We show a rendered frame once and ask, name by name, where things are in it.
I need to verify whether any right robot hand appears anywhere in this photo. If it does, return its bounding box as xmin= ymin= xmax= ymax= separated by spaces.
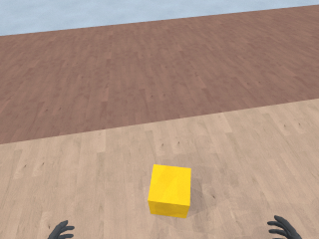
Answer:
xmin=267 ymin=215 xmax=302 ymax=239

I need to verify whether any carton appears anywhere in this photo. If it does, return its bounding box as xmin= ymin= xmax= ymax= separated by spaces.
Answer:
xmin=148 ymin=164 xmax=191 ymax=218

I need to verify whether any left robot hand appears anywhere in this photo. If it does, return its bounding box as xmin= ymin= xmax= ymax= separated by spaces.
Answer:
xmin=48 ymin=220 xmax=75 ymax=239

